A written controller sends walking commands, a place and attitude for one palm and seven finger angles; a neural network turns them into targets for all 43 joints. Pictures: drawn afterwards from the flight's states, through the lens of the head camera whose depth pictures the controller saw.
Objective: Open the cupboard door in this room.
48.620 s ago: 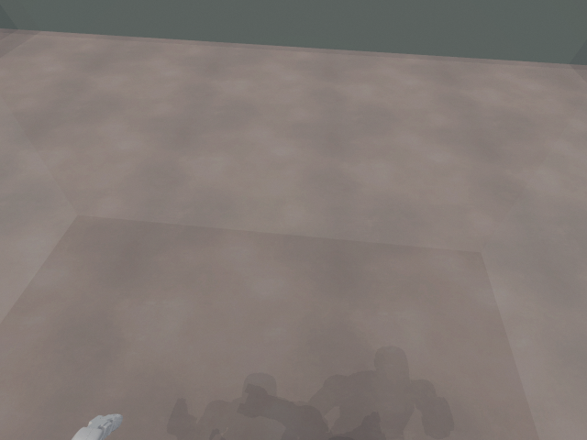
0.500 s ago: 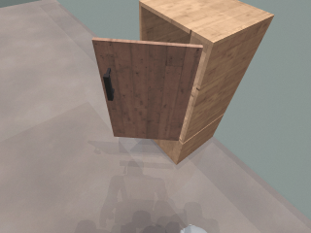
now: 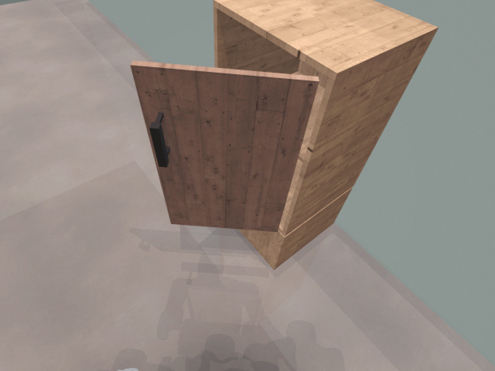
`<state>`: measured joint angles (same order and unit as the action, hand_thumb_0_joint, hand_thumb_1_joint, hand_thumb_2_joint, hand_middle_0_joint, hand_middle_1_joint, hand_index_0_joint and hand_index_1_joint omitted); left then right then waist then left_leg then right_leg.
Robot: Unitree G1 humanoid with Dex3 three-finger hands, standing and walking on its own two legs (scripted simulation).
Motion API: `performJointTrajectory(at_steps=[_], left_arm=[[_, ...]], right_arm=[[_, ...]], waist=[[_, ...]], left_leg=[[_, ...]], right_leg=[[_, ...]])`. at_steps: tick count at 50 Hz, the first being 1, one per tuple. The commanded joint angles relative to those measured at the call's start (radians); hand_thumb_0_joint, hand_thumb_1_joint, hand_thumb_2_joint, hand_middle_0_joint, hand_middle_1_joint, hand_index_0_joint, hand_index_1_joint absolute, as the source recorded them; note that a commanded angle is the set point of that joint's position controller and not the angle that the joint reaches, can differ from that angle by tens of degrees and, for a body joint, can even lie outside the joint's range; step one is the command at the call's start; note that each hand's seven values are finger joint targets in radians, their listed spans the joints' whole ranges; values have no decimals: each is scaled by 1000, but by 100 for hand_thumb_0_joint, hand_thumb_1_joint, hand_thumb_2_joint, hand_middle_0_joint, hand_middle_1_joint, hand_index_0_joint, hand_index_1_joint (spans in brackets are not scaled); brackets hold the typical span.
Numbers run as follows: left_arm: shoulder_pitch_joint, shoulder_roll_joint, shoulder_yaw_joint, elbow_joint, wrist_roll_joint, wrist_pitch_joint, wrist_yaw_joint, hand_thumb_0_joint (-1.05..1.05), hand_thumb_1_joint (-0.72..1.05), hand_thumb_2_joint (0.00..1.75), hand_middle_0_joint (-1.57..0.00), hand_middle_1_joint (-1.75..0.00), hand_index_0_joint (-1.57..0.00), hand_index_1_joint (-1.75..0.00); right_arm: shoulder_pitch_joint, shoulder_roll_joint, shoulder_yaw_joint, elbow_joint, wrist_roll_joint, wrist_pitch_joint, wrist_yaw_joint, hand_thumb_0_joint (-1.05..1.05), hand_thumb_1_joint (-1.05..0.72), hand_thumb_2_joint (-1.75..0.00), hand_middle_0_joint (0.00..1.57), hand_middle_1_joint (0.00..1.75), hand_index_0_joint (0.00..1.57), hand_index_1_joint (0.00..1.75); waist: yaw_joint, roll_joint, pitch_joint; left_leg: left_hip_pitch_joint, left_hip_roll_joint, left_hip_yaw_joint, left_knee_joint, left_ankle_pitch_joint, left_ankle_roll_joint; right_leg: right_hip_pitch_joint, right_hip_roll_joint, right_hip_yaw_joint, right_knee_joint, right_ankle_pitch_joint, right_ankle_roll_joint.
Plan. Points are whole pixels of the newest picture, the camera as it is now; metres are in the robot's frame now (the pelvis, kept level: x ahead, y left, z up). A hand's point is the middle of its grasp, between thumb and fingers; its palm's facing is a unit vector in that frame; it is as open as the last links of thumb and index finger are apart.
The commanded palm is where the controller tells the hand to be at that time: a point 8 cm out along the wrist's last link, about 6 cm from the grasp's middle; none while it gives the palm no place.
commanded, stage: come to a stop and stand still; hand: left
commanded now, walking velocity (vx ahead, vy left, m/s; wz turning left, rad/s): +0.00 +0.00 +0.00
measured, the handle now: (161, 140) +0.59 +0.24 -0.02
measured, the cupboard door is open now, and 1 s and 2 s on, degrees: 48 48 48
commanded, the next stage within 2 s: look again from close up in 0.60 s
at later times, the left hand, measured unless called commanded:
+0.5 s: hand out of the picture -0.04 +0.15 -0.17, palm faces +0.02 -0.99 -0.15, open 7.4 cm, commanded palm none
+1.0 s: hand out of the picture -0.01 +0.19 -0.16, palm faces +0.01 -0.97 -0.25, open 7.4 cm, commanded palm none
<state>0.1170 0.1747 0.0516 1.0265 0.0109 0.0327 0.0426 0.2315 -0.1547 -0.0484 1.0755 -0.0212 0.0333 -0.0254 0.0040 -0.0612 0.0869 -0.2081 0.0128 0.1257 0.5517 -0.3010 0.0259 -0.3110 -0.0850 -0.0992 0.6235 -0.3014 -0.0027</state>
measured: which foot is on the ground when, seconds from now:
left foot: down 0.00-1.00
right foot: up 0.00-0.18, down 0.20-1.00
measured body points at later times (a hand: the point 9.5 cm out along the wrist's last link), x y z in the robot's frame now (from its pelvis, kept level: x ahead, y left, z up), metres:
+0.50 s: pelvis -0.03 -0.01 +0.01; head -0.03 +0.00 +0.46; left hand -0.04 +0.20 -0.15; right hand -0.02 -0.24 -0.14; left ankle +0.00 +0.10 -0.73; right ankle -0.05 -0.12 -0.73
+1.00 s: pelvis -0.03 +0.01 +0.00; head -0.03 -0.01 +0.45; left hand -0.01 +0.24 -0.14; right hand -0.04 -0.19 -0.17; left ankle +0.00 +0.10 -0.73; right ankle -0.05 -0.12 -0.73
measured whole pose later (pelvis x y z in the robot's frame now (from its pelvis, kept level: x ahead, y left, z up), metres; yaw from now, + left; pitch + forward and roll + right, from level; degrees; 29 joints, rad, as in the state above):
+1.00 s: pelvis -0.03 +0.01 +0.00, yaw +0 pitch -1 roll +0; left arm 0.29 0.14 0.00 1.08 0.02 -0.02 0.04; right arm 0.32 -0.14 0.01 1.09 -0.03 -0.01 -0.02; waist -0.02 0.05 0.01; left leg -0.26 0.01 0.14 0.53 -0.25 0.05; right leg -0.20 -0.04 -0.03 0.55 -0.33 0.01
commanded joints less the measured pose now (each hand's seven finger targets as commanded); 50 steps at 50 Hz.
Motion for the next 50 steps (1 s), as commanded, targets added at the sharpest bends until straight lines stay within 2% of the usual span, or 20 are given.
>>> performJointTrajectory(at_steps=[1,3,6,8,9,10,11,12,13,14,18,21,24,34,35,36,37,39,43,50], left_arm=[[33,68,16,-50,8,25,-5,0,90,90,-20,-30,-20,-30],[68,61,11,-35,7,20,-8,0,90,90,-20,-30,-20,-30],[106,55,-3,-25,6,2,-15,0,90,90,-20,-30,-20,-30],[156,67,-7,-6,5,-15,-12,0,90,90,-20,-30,-20,-30],[167,92,-10,1,8,-28,-7,0,90,90,-20,-30,-20,-30],[145,125,-11,-1,8,-36,-5,0,90,90,-20,-30,-20,-30],[111,143,-16,-5,4,-39,-8,0,90,90,-20,-30,-20,-30],[113,136,-18,-2,6,-40,-10,0,90,90,-20,-30,-20,-30],[127,118,-20,8,3,-48,-7,0,90,90,-20,-30,-20,-30],[140,102,-25,16,2,-52,-5,0,90,90,-20,-30,-20,-30],[163,89,-35,38,-1,-45,-5,0,90,90,-20,-30,-20,-30],[185,81,-38,54,0,-41,-6,0,90,90,-20,-30,-20,-30],[205,75,-40,63,1,-40,-6,0,90,90,-20,-30,-20,-30],[230,45,-40,87,-5,-43,-4,0,90,90,-20,-30,-20,-30],[291,58,-58,96,20,-74,32,0,90,90,-20,-30,-20,-30],[235,120,-43,45,4,-80,24,0,90,90,-20,-30,-20,-30],[201,109,-42,33,4,-77,14,0,90,90,-20,-30,-20,-30],[216,84,-44,27,7,-76,10,0,90,90,-20,-30,-20,-30],[239,34,-51,33,4,-65,5,0,90,90,-20,-30,-20,-30],[232,51,-49,28,5,-60,3,0,90,90,-20,-30,-20,-30]], right_arm=[[32,-133,-15,-66,-9,-14,-21,0,-90,-90,20,30,20,30],[-12,-140,-11,-78,-12,-18,-19,0,-90,-90,20,30,20,30],[-10,-158,-13,-77,-5,-26,-15,0,-90,-90,20,30,20,30],[-1,-156,-13,-67,9,-31,-12,0,-90,-90,20,30,20,30],[5,-131,-12,-68,18,-32,-9,0,-90,-90,20,30,20,30],[15,-109,-9,-73,23,-29,-5,0,-90,-90,20,30,20,30],[25,-102,-6,-63,22,-23,3,0,-90,-90,20,30,20,30],[22,-97,-5,-58,15,-27,6,0,-90,-90,20,30,20,30],[20,-107,-4,-44,11,-29,2,0,-90,-90,20,30,20,30],[26,-112,-6,-36,13,-32,1,0,-90,-90,20,30,20,30],[15,-108,5,-6,14,-30,2,0,-90,-90,20,30,20,30],[25,-94,13,14,11,-24,2,0,-90,-90,20,30,20,30],[49,-85,16,28,9,-22,1,0,-90,-90,20,30,20,30],[122,-65,24,60,9,-36,-11,0,-90,-90,20,30,20,30],[16,-101,34,-12,10,-64,6,0,-90,-90,20,30,20,30],[86,-50,35,-30,8,-52,12,0,-90,-90,20,30,20,30],[113,-57,29,-17,3,-52,12,0,-90,-90,20,30,20,30],[161,-70,34,-26,0,-59,13,0,-90,-90,20,30,20,30],[156,-86,34,-43,1,-64,6,0,-90,-90,20,30,20,30],[134,-88,37,-28,3,-68,4,0,-90,-90,20,30,20,30]], waist=[[2,219,8],[18,207,2],[18,157,-82],[27,95,-123],[12,18,-120],[-17,-51,-116],[-36,-50,-87],[-38,-23,-91],[-32,-92,-130],[-28,-102,-139],[-21,4,-40],[-17,37,36],[-15,57,49],[-6,53,13],[24,176,27],[-39,172,-49],[-42,198,-38],[-38,156,-85],[-16,51,-55],[-11,33,-1]], left_leg=[[-150,275,-248,-320,288,138],[-93,254,-221,-286,288,138],[30,234,-204,-244,310,126],[52,189,-175,-162,321,80],[52,127,-142,-118,269,35],[49,81,-99,-105,165,-3],[77,53,-89,-123,78,-20],[118,50,-92,-133,178,-16],[144,80,-98,-121,236,-12],[148,88,-101,-128,240,-9],[117,98,-112,-190,150,-10],[75,90,-116,-221,66,-13],[62,85,-112,-228,37,-14],[31,96,-124,-246,57,-12],[-21,114,-90,-27,236,-33],[-5,80,-113,-60,44,-28],[-3,82,-121,-96,36,-18],[-40,104,-148,-108,77,5],[-69,121,-172,-155,64,27],[-47,113,-148,-182,93,25]], right_leg=[[-17,31,103,289,-208,-9],[-28,31,104,262,-192,-10],[26,34,69,49,-128,2],[123,34,85,-185,81,6],[126,-6,176,-264,217,-14],[106,-93,250,-288,262,-45],[37,-135,262,-313,192,-70],[27,-104,231,-278,271,-64],[52,-69,213,-256,322,-50],[68,-56,194,-262,315,-40],[29,-39,191,-313,113,-32],[0,-30,195,-350,-9,-33],[1,-24,194,-369,-52,-35],[82,-13,162,-336,32,-36],[45,-69,198,-295,349,-35],[47,-92,227,-302,92,-66],[16,-58,202,-274,-39,-74],[63,-8,144,-215,-5,-65],[62,16,124,-175,10,-52],[29,4,141,-179,57,-37]])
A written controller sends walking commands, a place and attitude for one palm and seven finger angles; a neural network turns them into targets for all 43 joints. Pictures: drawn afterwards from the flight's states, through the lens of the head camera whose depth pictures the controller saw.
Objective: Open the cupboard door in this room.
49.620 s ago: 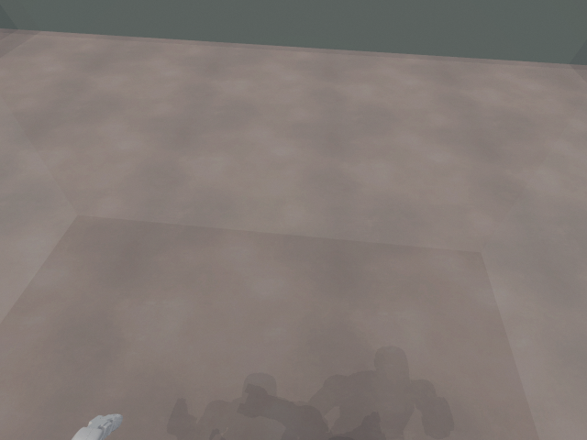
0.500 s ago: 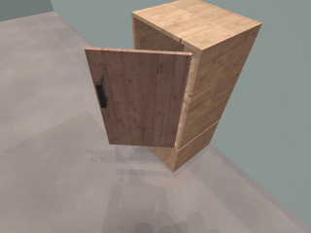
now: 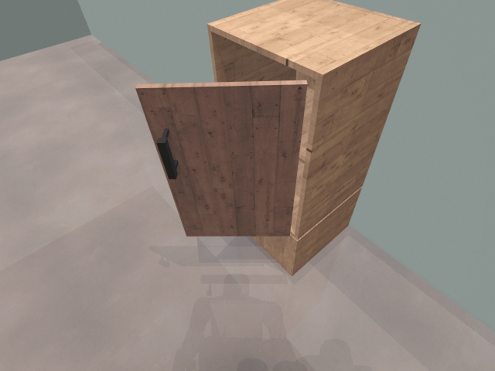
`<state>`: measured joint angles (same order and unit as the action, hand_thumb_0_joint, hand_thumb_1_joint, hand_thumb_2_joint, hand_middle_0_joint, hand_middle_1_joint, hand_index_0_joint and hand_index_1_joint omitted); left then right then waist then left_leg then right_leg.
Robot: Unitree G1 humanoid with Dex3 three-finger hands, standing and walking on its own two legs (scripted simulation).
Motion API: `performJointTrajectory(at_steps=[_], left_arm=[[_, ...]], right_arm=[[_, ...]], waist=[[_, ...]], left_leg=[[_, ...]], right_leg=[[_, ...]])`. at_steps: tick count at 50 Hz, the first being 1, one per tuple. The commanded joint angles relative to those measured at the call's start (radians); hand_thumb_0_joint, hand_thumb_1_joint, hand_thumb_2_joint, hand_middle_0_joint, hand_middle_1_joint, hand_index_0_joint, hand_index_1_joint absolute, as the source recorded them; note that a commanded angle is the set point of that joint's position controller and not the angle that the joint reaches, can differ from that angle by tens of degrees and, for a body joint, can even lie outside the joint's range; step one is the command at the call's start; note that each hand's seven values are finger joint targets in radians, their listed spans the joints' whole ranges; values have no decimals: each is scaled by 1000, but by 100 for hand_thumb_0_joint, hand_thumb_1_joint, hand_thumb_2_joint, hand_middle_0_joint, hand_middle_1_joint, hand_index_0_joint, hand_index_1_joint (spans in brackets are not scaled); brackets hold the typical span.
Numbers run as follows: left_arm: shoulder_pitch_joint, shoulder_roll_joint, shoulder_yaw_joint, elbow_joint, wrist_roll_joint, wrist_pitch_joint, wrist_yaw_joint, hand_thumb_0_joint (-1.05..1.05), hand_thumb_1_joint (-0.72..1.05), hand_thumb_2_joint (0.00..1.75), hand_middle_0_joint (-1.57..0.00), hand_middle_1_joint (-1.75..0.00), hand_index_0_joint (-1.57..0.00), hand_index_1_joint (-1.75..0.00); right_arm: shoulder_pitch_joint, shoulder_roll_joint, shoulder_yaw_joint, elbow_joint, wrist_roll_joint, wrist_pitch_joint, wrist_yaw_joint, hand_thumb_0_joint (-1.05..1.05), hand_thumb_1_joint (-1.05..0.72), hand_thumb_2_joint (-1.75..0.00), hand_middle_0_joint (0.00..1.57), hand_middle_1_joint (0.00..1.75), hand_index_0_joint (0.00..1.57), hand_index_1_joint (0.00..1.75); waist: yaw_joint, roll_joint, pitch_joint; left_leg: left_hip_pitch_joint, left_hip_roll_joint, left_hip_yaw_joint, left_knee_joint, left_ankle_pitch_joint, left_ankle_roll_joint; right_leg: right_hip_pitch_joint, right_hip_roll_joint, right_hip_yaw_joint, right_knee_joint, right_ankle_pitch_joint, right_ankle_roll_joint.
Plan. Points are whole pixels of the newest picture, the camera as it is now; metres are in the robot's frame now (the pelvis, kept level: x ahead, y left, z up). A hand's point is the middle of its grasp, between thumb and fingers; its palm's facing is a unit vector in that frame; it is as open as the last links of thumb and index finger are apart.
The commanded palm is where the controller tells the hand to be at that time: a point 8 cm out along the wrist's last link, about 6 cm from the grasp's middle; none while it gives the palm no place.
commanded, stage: look again from close up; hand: left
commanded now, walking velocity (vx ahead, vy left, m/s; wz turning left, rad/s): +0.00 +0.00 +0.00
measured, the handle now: (169, 154) +0.61 +0.23 -0.02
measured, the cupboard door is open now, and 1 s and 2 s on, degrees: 48 48 48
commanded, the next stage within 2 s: shuffle to correct the standing spot in 0.22 s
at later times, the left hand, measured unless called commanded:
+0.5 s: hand out of the picture +0.01 +0.15 -0.18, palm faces +0.02 -0.99 -0.16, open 7.4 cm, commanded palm none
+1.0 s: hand out of the picture +0.15 +0.17 -0.17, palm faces -0.02 -0.97 -0.24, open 7.3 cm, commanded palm none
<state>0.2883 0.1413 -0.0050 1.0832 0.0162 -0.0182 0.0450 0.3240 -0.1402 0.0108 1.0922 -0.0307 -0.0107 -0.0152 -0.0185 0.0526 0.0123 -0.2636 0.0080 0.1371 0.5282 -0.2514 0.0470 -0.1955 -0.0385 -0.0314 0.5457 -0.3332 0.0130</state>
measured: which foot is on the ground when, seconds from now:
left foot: down 0.00-1.00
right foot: down 0.00-0.64, up 0.66-0.92, down 0.94-1.00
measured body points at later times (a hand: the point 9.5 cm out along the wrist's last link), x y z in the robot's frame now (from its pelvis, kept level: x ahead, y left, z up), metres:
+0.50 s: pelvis +0.02 -0.01 +0.00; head +0.02 -0.01 +0.45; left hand +0.01 +0.20 -0.16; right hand +0.03 -0.24 -0.16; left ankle +0.02 +0.09 -0.73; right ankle -0.03 -0.13 -0.73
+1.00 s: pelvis +0.08 -0.01 +0.00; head +0.11 -0.02 +0.44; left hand +0.15 +0.22 -0.15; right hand +0.04 -0.21 -0.17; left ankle +0.02 +0.09 -0.73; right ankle +0.10 -0.11 -0.73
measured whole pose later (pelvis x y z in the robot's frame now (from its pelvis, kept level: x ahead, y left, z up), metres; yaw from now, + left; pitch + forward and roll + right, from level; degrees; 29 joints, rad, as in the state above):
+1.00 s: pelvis +0.08 -0.01 +0.00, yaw -1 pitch +0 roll +1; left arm 0.18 0.16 0.03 1.03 0.02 -0.02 0.04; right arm 0.31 -0.11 0.00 1.11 -0.01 -0.01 -0.03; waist -0.02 0.01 0.08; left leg -0.16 0.01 0.15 0.55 -0.38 0.02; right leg -0.33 -0.05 -0.08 0.61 -0.27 -0.02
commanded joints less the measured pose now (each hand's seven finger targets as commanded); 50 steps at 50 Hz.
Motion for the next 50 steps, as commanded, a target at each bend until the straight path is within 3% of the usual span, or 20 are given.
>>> performJointTrajectory(at_steps=[1,3,16,20,23,26,29,31,32,33,34,35,37,39,44,45,46,47,48,50], left_arm=[[58,88,8,-29,0,-8,1,0,90,90,-20,-30,-20,-30],[61,90,8,-31,0,-8,1,0,90,90,-20,-30,-20,-30],[71,117,14,-24,1,-9,-3,0,90,90,-20,-30,-20,-30],[86,126,21,-20,9,-7,-11,0,90,90,-20,-30,-20,-30],[101,149,33,-24,9,-7,-17,0,90,90,-20,-30,-20,-30],[125,167,46,-21,8,-10,-14,0,90,90,-20,-30,-20,-30],[123,161,55,-28,12,-11,-15,0,90,90,-20,-30,-20,-30],[94,128,51,-41,13,-6,-17,0,90,90,-20,-30,-20,-30],[69,92,45,-52,13,-6,-19,0,90,90,-20,-30,-20,-30],[15,73,38,-77,15,-11,-18,0,90,90,-20,-30,-20,-30],[-26,84,39,-94,17,-12,-15,0,90,90,-20,-30,-20,-30],[-36,80,41,-88,12,-12,-13,0,90,90,-20,-30,-20,-30],[-2,38,34,-66,5,-3,-14,0,90,90,-20,-30,-20,-30],[28,13,27,-54,0,10,-15,0,90,90,-20,-30,-20,-30],[20,53,37,-56,2,14,-11,0,90,90,-20,-30,-20,-30],[41,68,41,-51,4,9,-11,0,90,90,-20,-30,-20,-30],[57,103,46,-50,6,2,-7,0,90,90,-20,-30,-20,-30],[64,137,50,-51,5,-5,-2,0,90,90,-20,-30,-20,-30],[50,162,48,-52,1,-4,-2,0,90,90,-20,-30,-20,-30],[20,168,51,-65,0,-3,4,0,90,90,-20,-30,-20,-30]], right_arm=[[42,-102,-21,-39,13,-23,-6,0,-90,-90,20,30,20,30],[35,-106,-22,-38,13,-23,-5,0,-90,-90,20,30,20,30],[-17,-115,-23,-26,18,-27,-10,0,-90,-90,20,30,20,30],[-25,-117,-28,-29,14,-17,0,0,-90,-90,20,30,20,30],[-40,-102,-29,-46,10,-12,7,0,-90,-90,20,30,20,30],[-45,-86,-27,-58,9,-14,8,0,-90,-90,20,30,20,30],[-8,-87,-28,-55,11,-25,7,0,-90,-90,20,30,20,30],[79,-131,-33,-26,12,-37,2,0,-90,-90,20,30,20,30],[158,-177,-46,-4,5,-38,-7,0,-90,-90,20,30,20,30],[231,-185,-50,12,3,-36,-14,0,-90,-90,20,30,20,30],[255,-169,-41,14,6,-39,-20,0,-90,-90,20,30,20,30],[213,-135,-31,2,7,-43,-23,0,-90,-90,20,30,20,30],[111,-117,-23,-28,5,-47,-27,0,-90,-90,20,30,20,30],[47,-112,-20,-37,7,-49,-32,0,-90,-90,20,30,20,30],[36,-121,-36,-21,11,-33,-34,0,-90,-90,20,30,20,30],[31,-118,-39,-21,13,-29,-32,0,-90,-90,20,30,20,30],[41,-101,-42,-24,17,-27,-30,0,-90,-90,20,30,20,30],[59,-81,-43,-28,22,-23,-27,0,-90,-90,20,30,20,30],[72,-59,-43,-27,27,-15,-24,0,-90,-90,20,30,20,30],[84,-29,-42,-14,27,2,-22,0,-90,-90,20,30,20,30]], waist=[[12,-93,82],[13,-115,79],[17,-47,11],[23,-73,57],[30,-124,120],[34,-173,137],[23,-133,109],[-8,11,50],[-32,154,28],[-61,224,41],[-64,175,55],[-42,65,61],[5,-10,42],[37,3,28],[38,23,1],[51,-4,-10],[49,-66,-37],[42,-119,-68],[26,-150,-59],[13,-234,-72]], left_leg=[[6,117,-161,-165,36,3],[21,114,-152,-163,43,2],[99,116,-116,-130,161,-3],[44,87,-96,-99,-79,-4],[-36,46,-58,-24,-127,-18],[-97,23,-29,60,-104,-29],[-17,26,-28,-2,-39,-20],[161,112,-125,-84,151,25],[269,226,-268,-145,255,97],[352,314,-372,-217,386,173],[355,349,-396,-210,517,218],[290,356,-361,-200,613,225],[198,316,-255,-190,735,192],[130,266,-164,-188,788,150],[134,238,-135,-122,666,92],[121,216,-121,-78,587,60],[74,166,-100,-38,443,21],[1,108,-82,-8,224,-11],[-23,61,-68,-9,37,-32],[9,48,-60,30,-39,-47]], right_leg=[[-88,-43,73,-104,86,-51],[-94,-47,79,-111,94,-50],[-52,-60,97,-131,218,-49],[-73,-70,135,-165,-32,-74],[-87,-121,220,-236,-137,-110],[-43,-185,285,-258,-32,-153],[-36,-155,197,-175,108,-140],[-121,-48,49,11,105,-91],[-248,24,-58,196,-44,-61],[-411,44,-73,394,-274,-50],[-464,7,-26,515,-289,-56],[-446,-28,2,536,-252,-55],[-332,-56,12,473,-163,-38],[-214,-45,-5,332,-68,-24],[-69,-20,-40,27,117,-22],[-17,-28,-35,-56,222,-21],[51,-68,30,-68,437,-34],[113,-165,141,-23,679,-82],[97,-241,167,-11,798,-137],[77,-248,167,-42,844,-162]])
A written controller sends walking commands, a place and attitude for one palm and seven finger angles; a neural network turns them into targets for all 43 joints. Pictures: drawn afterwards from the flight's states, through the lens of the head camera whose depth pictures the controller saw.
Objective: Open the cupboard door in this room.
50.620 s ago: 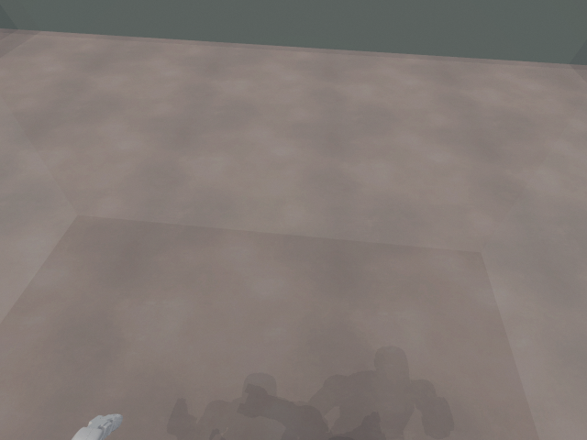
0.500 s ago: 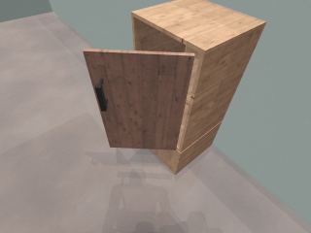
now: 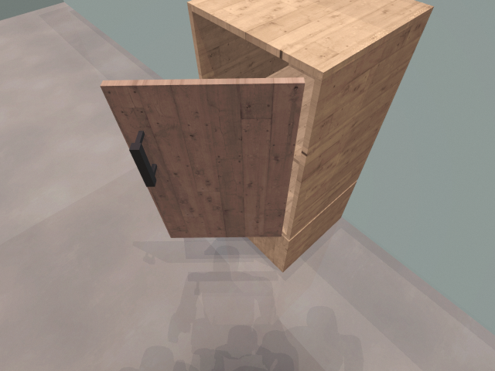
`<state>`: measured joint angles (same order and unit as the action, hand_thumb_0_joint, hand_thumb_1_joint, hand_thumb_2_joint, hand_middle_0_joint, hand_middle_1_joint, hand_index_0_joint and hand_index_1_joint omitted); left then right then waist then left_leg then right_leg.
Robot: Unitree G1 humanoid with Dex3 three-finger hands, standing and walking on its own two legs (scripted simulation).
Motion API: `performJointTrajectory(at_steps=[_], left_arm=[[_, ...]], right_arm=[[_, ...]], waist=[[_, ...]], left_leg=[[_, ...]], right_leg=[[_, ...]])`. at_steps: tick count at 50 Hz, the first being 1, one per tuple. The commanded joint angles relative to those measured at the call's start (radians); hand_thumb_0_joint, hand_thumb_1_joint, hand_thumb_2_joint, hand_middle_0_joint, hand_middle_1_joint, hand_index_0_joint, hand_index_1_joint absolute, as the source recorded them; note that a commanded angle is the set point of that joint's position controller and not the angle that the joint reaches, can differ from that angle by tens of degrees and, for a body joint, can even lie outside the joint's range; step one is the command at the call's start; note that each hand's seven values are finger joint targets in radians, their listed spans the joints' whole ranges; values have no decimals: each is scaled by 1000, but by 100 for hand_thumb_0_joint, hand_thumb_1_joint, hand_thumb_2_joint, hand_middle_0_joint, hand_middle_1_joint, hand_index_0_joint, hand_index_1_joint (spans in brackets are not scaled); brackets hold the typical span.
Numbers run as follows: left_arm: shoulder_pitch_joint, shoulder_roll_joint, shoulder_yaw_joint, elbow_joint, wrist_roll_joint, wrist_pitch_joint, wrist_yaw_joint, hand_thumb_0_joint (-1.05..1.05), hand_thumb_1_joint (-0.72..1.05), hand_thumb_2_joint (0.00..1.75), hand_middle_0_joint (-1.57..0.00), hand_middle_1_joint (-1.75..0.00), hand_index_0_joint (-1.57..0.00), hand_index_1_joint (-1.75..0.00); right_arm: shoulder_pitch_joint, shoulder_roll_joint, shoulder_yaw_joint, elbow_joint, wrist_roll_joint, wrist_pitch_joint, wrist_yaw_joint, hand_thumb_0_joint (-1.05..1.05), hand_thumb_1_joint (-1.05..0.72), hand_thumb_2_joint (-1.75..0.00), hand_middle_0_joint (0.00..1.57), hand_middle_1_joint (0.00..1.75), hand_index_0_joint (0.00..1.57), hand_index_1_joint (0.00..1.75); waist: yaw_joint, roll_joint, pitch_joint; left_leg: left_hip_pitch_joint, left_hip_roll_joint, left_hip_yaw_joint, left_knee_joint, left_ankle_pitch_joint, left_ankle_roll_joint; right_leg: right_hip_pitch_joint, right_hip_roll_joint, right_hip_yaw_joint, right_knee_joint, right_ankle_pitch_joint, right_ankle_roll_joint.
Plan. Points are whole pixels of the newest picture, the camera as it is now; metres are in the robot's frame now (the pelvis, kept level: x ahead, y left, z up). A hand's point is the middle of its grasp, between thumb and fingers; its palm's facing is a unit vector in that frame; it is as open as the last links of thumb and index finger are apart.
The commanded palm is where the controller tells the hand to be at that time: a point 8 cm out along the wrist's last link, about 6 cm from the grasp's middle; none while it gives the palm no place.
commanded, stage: come to a stop and stand still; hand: left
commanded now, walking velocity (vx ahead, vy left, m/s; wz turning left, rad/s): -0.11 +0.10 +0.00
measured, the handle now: (145, 159) +0.53 +0.25 -0.02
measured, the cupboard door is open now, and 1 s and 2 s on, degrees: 48 48 48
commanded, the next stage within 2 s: look again from close up in 0.84 s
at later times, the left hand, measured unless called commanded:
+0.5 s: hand out of the picture +0.01 +0.19 -0.16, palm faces +0.05 -0.97 -0.26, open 7.4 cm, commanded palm none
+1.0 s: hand out of the picture -0.01 +0.22 -0.16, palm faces +0.03 -0.96 -0.26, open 7.4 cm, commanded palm none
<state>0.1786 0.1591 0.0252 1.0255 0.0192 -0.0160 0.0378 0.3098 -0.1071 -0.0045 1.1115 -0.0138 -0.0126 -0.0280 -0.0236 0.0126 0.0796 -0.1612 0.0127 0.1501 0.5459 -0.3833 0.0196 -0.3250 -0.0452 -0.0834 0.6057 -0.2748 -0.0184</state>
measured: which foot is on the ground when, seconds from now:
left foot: down 0.00-1.00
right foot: down 0.00-1.00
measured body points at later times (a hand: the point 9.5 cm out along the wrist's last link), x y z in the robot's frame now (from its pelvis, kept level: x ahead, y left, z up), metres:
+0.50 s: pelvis -0.03 -0.01 +0.00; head -0.03 -0.01 +0.45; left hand +0.01 +0.24 -0.14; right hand +0.03 -0.25 -0.15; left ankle -0.06 +0.10 -0.73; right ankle +0.02 -0.11 -0.73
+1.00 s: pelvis -0.05 +0.01 +0.01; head -0.05 +0.01 +0.46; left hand -0.01 +0.27 -0.14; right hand -0.01 -0.25 -0.14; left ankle -0.06 +0.10 -0.73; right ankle +0.02 -0.11 -0.73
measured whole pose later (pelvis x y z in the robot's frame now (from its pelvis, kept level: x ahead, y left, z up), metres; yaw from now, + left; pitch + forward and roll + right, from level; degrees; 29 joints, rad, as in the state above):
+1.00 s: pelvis -0.05 +0.01 +0.01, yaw +2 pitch -2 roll +0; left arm 0.25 0.24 0.01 1.03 0.02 -0.01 0.02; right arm 0.26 -0.25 -0.02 1.07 -0.02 0.00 0.01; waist -0.01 0.00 0.03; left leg -0.15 -0.01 0.13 0.45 -0.26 0.05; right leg -0.27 -0.06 -0.11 0.44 -0.13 -0.01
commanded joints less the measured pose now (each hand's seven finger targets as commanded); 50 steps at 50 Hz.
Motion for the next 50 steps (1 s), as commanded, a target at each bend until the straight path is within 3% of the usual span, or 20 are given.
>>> performJointTrajectory(at_steps=[1,2,4,5,7,8,9,10,13,14,15,16,18,19,20,23,29,38,43,50], left_arm=[[113,147,21,-14,-2,-3,13,0,90,90,-20,-30,-20,-30],[93,145,22,-21,-1,0,14,0,90,90,-20,-30,-20,-30],[63,146,27,-36,-1,7,18,0,90,90,-20,-30,-20,-30],[48,147,30,-47,-3,12,17,0,90,90,-20,-30,-20,-30],[25,126,31,-66,-5,20,13,0,90,90,-20,-30,-20,-30],[19,107,29,-71,-5,25,11,0,90,90,-20,-30,-20,-30],[19,92,25,-74,0,29,11,0,90,90,-20,-30,-20,-30],[26,87,24,-71,2,30,9,0,90,90,-20,-30,-20,-30],[59,88,19,-55,5,29,3,0,90,90,-20,-30,-20,-30],[102,211,-9,-96,7,13,10,0,90,90,-20,-30,-20,-30],[122,159,9,-120,1,14,14,0,90,90,-20,-30,-20,-30],[104,152,12,-118,4,8,16,0,90,90,-20,-30,-20,-30],[79,175,7,-144,0,2,13,0,90,90,-20,-30,-20,-30],[72,177,6,-152,0,1,11,0,90,90,-20,-30,-20,-30],[54,192,14,-156,1,2,9,0,90,90,-20,-30,-20,-30],[31,208,24,-165,1,0,3,0,90,90,-20,-30,-20,-30],[65,204,22,-142,0,0,-4,0,90,90,-20,-30,-20,-30],[62,223,22,-98,-1,-7,-10,0,90,90,-20,-30,-20,-30],[63,226,16,-70,-1,-10,-11,0,90,90,-20,-30,-20,-30],[58,222,6,-38,-3,-15,-8,0,90,90,-20,-30,-20,-30]], right_arm=[[96,-63,-28,-31,9,8,-9,0,-90,-90,20,30,20,30],[93,-63,-29,-33,8,12,-9,0,-90,-90,20,30,20,30],[84,-61,-30,-31,6,15,-8,0,-90,-90,20,30,20,30],[92,-73,-31,-32,4,14,-7,0,-90,-90,20,30,20,30],[73,-107,-38,-41,-5,11,-9,0,-90,-90,20,30,20,30],[43,-120,-39,-54,-10,9,-10,0,-90,-90,20,30,20,30],[13,-122,-40,-62,-10,8,-10,0,-90,-90,20,30,20,30],[-4,-127,-40,-74,-10,7,-10,0,-90,-90,20,30,20,30],[-23,-129,-38,-97,-10,6,-9,0,-90,-90,20,30,20,30],[-63,-226,-34,-169,-12,7,-1,0,-90,-90,20,30,20,30],[-62,-200,-47,-203,-10,-9,5,0,-90,-90,20,30,20,30],[-46,-174,-51,-197,-12,-3,4,0,-90,-90,20,30,20,30],[-16,-154,-45,-195,-9,9,5,0,-90,-90,20,30,20,30],[-6,-148,-40,-200,-14,13,11,0,-90,-90,20,30,20,30],[2,-162,-47,-200,-14,13,13,0,-90,-90,20,30,20,30],[2,-206,-56,-200,-11,6,13,0,-90,-90,20,30,20,30],[-47,-249,-54,-202,-14,-3,17,0,-90,-90,20,30,20,30],[-57,-286,-50,-162,-12,-5,20,0,-90,-90,20,30,20,30],[-62,-291,-45,-131,-9,-6,21,0,-90,-90,20,30,20,30],[-63,-288,-38,-89,-5,-12,21,0,-90,-90,20,30,20,30]], waist=[[20,-215,-135],[19,-225,-131],[15,-168,-122],[10,-108,-124],[15,39,-112],[26,109,-92],[35,142,-67],[42,135,-57],[48,49,-53],[35,18,4],[43,-43,-108],[20,-61,-163],[-2,-73,-145],[-6,-118,-121],[-14,-123,-85],[-16,-79,-17],[18,22,-13],[19,-26,-27],[20,-27,-10],[18,-10,-37]], left_leg=[[-90,38,-69,31,43,-23],[-95,37,-74,31,8,-26],[-67,44,-76,-40,69,-27],[-31,57,-83,-80,192,-23],[18,126,-131,-109,440,3],[-7,162,-154,-150,499,24],[-22,182,-162,-172,537,44],[-45,184,-161,-172,520,52],[-82,147,-136,-166,317,34],[-120,83,-143,-175,293,3],[-144,92,-142,-71,197,6],[-131,57,-120,-30,140,1],[-89,21,-114,-8,71,-5],[-82,17,-107,-1,67,7],[-78,20,-111,1,72,11],[-91,46,-139,-48,90,26],[-183,97,-196,-192,-4,46],[-171,99,-202,-241,-37,40],[-162,101,-199,-258,-29,36],[-111,109,-191,-267,54,29]], right_leg=[[193,-241,214,-116,770,-133],[186,-241,212,-126,732,-139],[158,-227,209,-118,642,-136],[130,-203,194,-99,576,-114],[66,-115,120,-45,405,-56],[64,-76,81,-22,297,-30],[62,-50,60,-13,198,-17],[70,-43,54,-17,140,-12],[96,-60,92,-83,184,-17],[135,-42,86,-99,139,-3],[151,-93,132,-92,131,-16],[174,-146,208,-117,204,-56],[103,-181,261,-204,49,-88],[67,-168,258,-229,-18,-91],[19,-162,246,-247,-86,-85],[-33,-127,199,-237,-101,-66],[74,-63,115,-189,-36,-29],[112,-81,123,-233,-41,-20],[116,-88,125,-252,-30,-15],[145,-95,120,-257,58,-15]])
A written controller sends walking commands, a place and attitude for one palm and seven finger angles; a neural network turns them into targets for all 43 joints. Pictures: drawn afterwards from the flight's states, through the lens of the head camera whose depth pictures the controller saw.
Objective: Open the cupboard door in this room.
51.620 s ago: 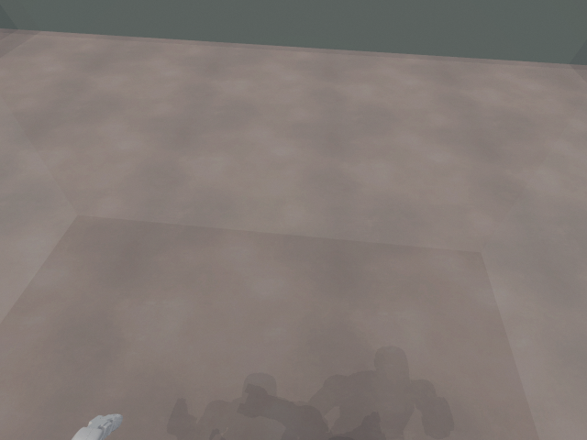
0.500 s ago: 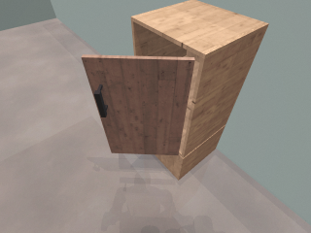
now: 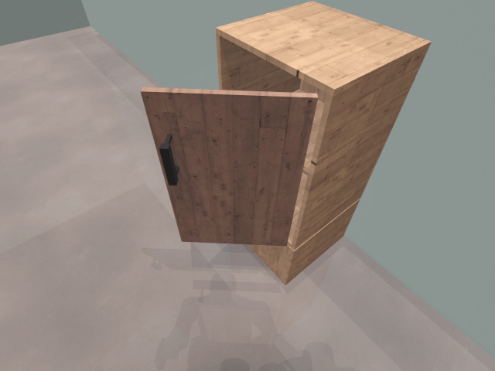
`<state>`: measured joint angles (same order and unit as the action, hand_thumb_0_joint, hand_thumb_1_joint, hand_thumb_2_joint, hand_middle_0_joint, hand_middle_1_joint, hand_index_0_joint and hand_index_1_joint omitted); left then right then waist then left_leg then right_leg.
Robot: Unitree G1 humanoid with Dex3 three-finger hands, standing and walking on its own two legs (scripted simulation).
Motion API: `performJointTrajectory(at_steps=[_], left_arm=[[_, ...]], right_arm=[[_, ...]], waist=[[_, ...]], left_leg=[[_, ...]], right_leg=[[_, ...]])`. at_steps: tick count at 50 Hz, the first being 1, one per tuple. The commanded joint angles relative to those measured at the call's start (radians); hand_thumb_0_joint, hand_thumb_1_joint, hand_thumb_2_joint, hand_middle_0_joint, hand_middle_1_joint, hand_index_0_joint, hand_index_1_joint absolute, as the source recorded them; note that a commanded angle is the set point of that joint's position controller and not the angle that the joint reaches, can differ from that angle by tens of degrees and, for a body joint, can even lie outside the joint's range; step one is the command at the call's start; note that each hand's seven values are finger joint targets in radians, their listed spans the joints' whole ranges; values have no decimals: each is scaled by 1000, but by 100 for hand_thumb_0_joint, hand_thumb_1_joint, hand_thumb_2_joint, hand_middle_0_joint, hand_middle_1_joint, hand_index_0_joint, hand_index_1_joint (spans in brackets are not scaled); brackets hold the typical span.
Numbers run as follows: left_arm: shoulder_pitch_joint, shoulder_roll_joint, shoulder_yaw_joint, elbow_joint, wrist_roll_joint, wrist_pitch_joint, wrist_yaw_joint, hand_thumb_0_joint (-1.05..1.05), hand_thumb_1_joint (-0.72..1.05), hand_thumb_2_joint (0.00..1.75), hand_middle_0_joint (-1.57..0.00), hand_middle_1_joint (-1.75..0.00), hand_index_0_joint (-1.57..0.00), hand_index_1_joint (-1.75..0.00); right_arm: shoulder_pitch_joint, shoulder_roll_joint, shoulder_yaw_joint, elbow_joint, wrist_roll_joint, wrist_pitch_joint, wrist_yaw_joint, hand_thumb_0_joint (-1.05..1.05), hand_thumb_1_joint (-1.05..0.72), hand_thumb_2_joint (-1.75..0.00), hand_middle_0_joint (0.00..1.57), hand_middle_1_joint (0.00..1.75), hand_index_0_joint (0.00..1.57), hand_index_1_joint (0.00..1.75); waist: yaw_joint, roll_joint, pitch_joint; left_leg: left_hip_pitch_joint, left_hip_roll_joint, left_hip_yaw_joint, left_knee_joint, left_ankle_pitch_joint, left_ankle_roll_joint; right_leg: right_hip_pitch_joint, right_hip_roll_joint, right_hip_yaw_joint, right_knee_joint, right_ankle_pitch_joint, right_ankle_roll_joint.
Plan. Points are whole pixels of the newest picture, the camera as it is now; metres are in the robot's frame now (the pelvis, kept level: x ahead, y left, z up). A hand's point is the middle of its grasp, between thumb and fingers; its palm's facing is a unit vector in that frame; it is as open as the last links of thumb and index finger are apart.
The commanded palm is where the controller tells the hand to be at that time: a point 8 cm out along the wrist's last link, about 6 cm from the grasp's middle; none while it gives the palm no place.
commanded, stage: look again from close up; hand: left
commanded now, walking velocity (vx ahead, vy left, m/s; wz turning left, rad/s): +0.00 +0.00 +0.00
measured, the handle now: (171, 159) +0.58 +0.22 -0.03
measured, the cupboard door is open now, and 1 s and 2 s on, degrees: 48 48 48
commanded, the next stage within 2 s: raise the hand with hooked fingers in 0.42 s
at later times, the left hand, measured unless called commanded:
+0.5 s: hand out of the picture +0.06 +0.20 -0.17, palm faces -0.01 -0.98 -0.22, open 7.4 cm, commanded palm none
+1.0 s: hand (132, 356) +0.17 +0.20 -0.08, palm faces +0.13 -0.99 -0.02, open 8.9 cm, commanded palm +0.16 +0.26 -0.06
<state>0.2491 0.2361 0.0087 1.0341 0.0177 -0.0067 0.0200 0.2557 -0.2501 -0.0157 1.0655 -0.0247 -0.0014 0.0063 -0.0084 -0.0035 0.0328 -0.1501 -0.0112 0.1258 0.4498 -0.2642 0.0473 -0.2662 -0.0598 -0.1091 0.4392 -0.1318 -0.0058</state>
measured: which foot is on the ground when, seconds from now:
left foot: down 0.00-1.00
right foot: down 0.00-1.00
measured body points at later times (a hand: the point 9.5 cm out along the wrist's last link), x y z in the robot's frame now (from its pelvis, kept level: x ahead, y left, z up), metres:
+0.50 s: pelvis +0.03 +0.01 +0.00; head +0.03 +0.01 +0.45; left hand +0.06 +0.25 -0.15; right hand +0.06 -0.24 -0.15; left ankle -0.01 +0.08 -0.74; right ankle +0.07 -0.12 -0.74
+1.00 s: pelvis +0.01 -0.03 -0.09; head +0.09 -0.01 +0.35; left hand +0.15 +0.26 -0.08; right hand +0.27 -0.27 -0.13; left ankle -0.01 +0.08 -0.74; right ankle +0.07 -0.12 -0.74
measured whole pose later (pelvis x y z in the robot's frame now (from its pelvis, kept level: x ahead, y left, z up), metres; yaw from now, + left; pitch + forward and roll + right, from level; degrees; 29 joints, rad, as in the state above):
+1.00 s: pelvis +0.01 -0.03 -0.09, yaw +3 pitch +15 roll +0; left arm 0.45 0.21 0.29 0.23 -0.35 -0.60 -0.47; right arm 0.14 -0.30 -0.07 0.51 0.01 -0.30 0.00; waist 0.04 -0.06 -0.10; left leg -0.84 0.04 0.04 1.18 -0.60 0.00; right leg -0.94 -0.06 -0.13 1.15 -0.48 -0.06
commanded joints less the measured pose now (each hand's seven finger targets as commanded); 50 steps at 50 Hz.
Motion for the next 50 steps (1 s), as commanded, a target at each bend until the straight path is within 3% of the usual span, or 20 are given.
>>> performJointTrajectory(at_steps=[1,25,26,27,28,29,30,31,32,33,34,35,37,38,40,43,45,47,49,50], left_arm=[[-13,145,21,-40,-2,-24,10,0,90,90,-20,-30,-20,-30],[13,84,2,24,-2,-19,20,0,90,90,-20,-30,-20,-30],[105,51,-10,64,1,-19,57,0,90,90,-20,-30,-20,-30],[-724,356,255,-1450,-181,-234,42,0,88,89,-20,-32,-20,-32],[-196,246,178,-1166,-114,-180,54,0,85,88,-20,-33,-20,-33],[-160,169,152,-1035,-147,-136,91,0,83,87,-21,-34,-21,-34],[125,-68,29,-861,-175,-62,73,0,81,86,-21,-36,-21,-36],[-63,-6,71,-1019,-203,-109,48,0,78,85,-21,-37,-21,-37],[-51,43,136,-981,-199,-169,20,0,76,84,-21,-39,-21,-39],[29,51,173,-884,-203,-229,-12,0,74,83,-21,-40,-21,-40],[160,50,218,-785,-214,-283,-54,0,71,82,-21,-42,-21,-42],[228,-6,199,-710,-227,-348,-102,0,69,81,-22,-43,-22,-43],[341,-46,205,-695,-271,-503,-227,0,64,79,-22,-47,-22,-47],[373,-17,235,-704,-286,-575,-292,0,62,78,-22,-48,-22,-48],[359,50,282,-693,-296,-680,-421,0,57,76,-22,-51,-22,-51],[246,131,349,-841,-349,-694,-511,0,50,73,-23,-55,-23,-55],[110,198,413,-1004,-405,-692,-516,0,46,71,-23,-58,-23,-58],[58,193,414,-1156,-434,-717,-495,0,41,69,-24,-62,-24,-62],[-42,205,397,-1289,-436,-735,-470,0,36,67,-24,-64,-24,-64],[-28,188,378,-1284,-417,-724,-467,0,34,66,-24,-66,-24,-66]], right_arm=[[-14,-147,-25,-37,6,-24,-14,0,-90,-90,20,30,20,30],[-31,-93,-9,38,12,-24,-25,0,-90,-90,20,30,20,30],[-41,-63,1,-31,23,-39,-23,0,-90,-90,20,30,20,30],[-51,-186,-18,-403,80,-167,-58,0,-90,-90,20,30,20,30],[-124,-130,10,-366,62,-253,-85,0,-90,-90,20,30,20,30],[-91,-132,1,-299,64,-274,-87,0,-90,-90,20,30,20,30],[-55,-72,-5,-286,78,-277,-71,0,-90,-90,20,30,20,30],[-85,-128,-14,-371,69,-293,-57,0,-90,-90,20,30,20,30],[-75,-143,-33,-402,52,-308,-56,0,-90,-90,20,30,20,30],[-70,-145,-40,-416,45,-316,-54,0,-90,-90,20,30,20,30],[-72,-146,-46,-446,44,-317,-45,0,-90,-90,20,30,20,30],[-71,-132,-46,-469,43,-317,-34,0,-90,-90,20,30,20,30],[-107,-132,-66,-526,39,-324,-13,0,-90,-90,20,30,20,30],[-126,-136,-76,-556,38,-330,-3,0,-90,-90,20,30,20,30],[-128,-146,-80,-596,40,-336,24,0,-90,-90,20,30,20,30],[-141,-147,-80,-667,49,-340,13,0,-90,-90,20,30,20,30],[-119,-144,-78,-696,44,-342,1,0,-90,-90,20,30,20,30],[-95,-120,-76,-686,42,-347,-10,0,-90,-90,20,30,20,30],[-67,-131,-71,-661,34,-346,-23,0,-90,-90,20,30,20,30],[-60,-130,-74,-642,36,-341,-30,0,-90,-90,20,30,20,30]], waist=[[5,9,10],[7,3,8],[24,-1,18],[-62,202,-426],[34,288,-349],[5,273,-242],[-6,139,-111],[-21,86,5],[-21,23,-12],[-14,-63,23],[18,-117,13],[23,-246,17],[56,-321,-51],[70,-262,-108],[77,-14,-197],[75,-8,-362],[72,65,-447],[48,112,-479],[-2,78,-485],[-9,92,-473]], left_leg=[[-122,135,-166,-174,-61,-1],[-27,144,-132,-183,126,-16],[-47,179,-100,-36,290,-31],[120,37,-193,-108,393,-98],[165,78,-169,-129,518,-98],[64,71,-148,-143,402,-128],[22,77,-168,-152,311,-117],[-82,60,-182,-112,197,-101],[-137,46,-175,-41,123,-88],[-222,31,-172,13,58,-81],[-286,16,-157,65,44,-74],[-367,10,-155,118,4,-70],[-504,-6,-125,235,-33,-71],[-536,-16,-104,293,-22,-74],[-555,-32,-88,389,39,-89],[-647,-33,-79,497,44,-58],[-674,-26,-95,558,30,-50],[-665,-12,-106,610,35,-41],[-678,8,-138,648,59,-33],[-678,16,-139,650,61,-28]], right_leg=[[94,-80,142,-87,-69,-26],[137,-84,121,-88,105,-11],[80,-102,136,16,284,-10],[202,32,63,57,181,-22],[106,35,58,106,-37,-48],[43,38,30,137,-128,-36],[-43,41,16,119,-150,-22],[-67,31,15,97,-129,-21],[-85,34,12,66,-106,-22],[-134,39,8,72,-136,-21],[-150,38,4,105,-152,-27],[-211,46,-10,161,-198,-22],[-271,51,4,282,-222,-23],[-273,48,22,332,-188,-29],[-286,33,55,433,-85,-49],[-322,30,105,519,-76,-34],[-314,24,164,536,-116,-24],[-307,21,195,538,-100,-19],[-342,37,193,567,-48,-20],[-362,40,188,562,-61,-25]])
